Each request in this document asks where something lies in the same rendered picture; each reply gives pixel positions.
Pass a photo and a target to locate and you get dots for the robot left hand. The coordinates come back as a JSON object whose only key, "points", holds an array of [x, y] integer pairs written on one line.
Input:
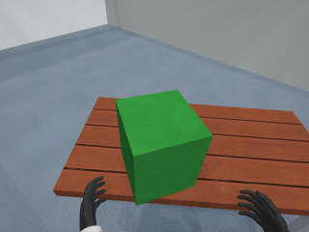
{"points": [[88, 207]]}

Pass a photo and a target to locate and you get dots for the robot right hand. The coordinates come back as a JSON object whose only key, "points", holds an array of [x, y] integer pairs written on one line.
{"points": [[265, 213]]}

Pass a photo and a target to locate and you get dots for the carton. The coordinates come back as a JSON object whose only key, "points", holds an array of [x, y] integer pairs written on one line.
{"points": [[163, 143]]}

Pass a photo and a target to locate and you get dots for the table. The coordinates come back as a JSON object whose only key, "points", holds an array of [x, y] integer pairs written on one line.
{"points": [[256, 149]]}

